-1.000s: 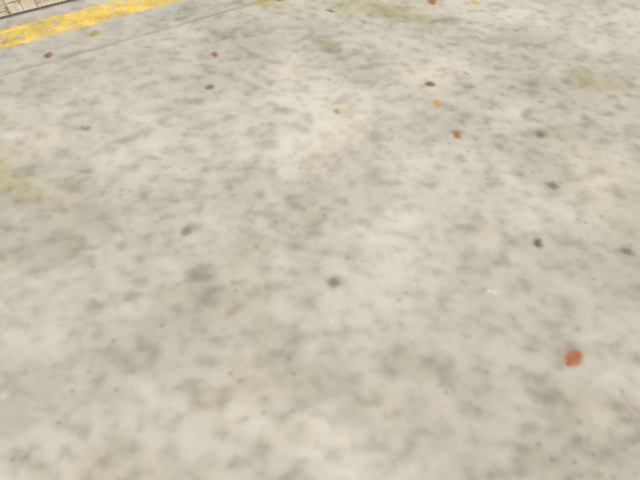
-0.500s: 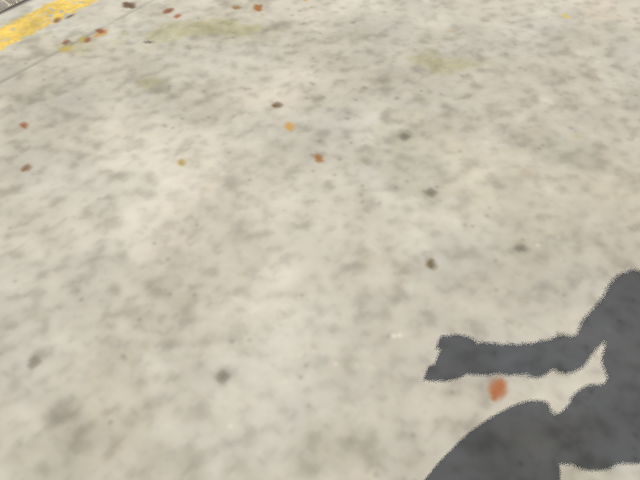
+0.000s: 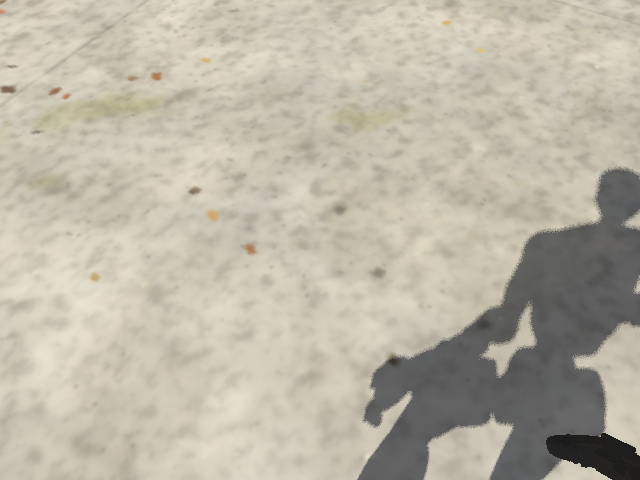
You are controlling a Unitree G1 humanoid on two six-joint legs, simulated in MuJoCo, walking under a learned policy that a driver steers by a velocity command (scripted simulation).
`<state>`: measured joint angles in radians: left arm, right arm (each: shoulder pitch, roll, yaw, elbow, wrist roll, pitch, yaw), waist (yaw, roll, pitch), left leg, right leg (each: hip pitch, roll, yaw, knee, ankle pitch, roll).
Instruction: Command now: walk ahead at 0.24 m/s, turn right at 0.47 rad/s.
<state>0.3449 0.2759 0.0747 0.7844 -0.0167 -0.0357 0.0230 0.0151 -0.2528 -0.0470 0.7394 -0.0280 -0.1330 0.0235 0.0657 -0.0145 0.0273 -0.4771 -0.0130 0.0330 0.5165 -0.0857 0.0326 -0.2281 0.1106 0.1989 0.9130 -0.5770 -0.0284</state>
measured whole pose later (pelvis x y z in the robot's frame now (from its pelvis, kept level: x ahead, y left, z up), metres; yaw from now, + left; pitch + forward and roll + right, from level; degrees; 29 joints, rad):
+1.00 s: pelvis +0.11 -0.01 +0.01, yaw -34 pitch +2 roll +0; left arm 0.17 0.35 0.09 0.59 -0.01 0.05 0.03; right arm 0.16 -0.28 -0.07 0.75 -0.02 0.00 -0.01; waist -0.01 -0.05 0.03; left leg -0.27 0.00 0.00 0.50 -0.26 0.01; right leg -0.52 0.11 0.14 1.05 -0.48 0.03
